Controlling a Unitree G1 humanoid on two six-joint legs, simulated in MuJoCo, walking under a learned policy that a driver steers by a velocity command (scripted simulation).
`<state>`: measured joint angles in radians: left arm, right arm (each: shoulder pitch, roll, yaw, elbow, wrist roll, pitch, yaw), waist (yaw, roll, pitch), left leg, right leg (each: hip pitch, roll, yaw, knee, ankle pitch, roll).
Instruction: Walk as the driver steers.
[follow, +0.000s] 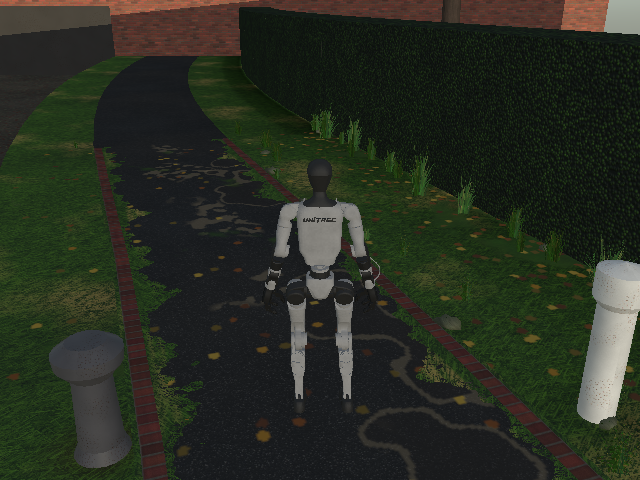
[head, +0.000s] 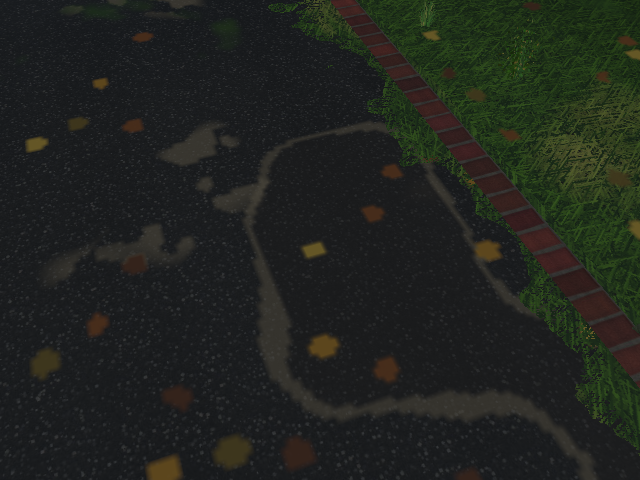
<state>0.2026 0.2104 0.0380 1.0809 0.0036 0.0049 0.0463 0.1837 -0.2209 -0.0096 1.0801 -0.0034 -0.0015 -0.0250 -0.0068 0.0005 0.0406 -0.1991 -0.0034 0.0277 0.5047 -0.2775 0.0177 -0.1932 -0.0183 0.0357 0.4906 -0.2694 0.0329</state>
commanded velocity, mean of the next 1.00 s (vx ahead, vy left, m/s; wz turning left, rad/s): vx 0.00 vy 0.00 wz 0.00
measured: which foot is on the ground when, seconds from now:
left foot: down 0.00-1.00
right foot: down 0.00-1.00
